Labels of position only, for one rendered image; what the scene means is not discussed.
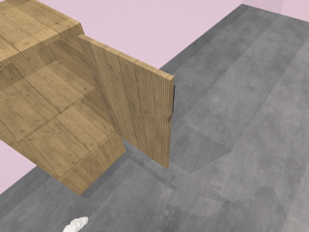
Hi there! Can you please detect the cupboard door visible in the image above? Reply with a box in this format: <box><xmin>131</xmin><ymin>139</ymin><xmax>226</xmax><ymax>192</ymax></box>
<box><xmin>77</xmin><ymin>34</ymin><xmax>175</xmax><ymax>169</ymax></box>

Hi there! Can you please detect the robot left hand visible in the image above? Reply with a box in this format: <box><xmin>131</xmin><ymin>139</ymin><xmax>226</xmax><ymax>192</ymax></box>
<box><xmin>63</xmin><ymin>217</ymin><xmax>89</xmax><ymax>232</ymax></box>

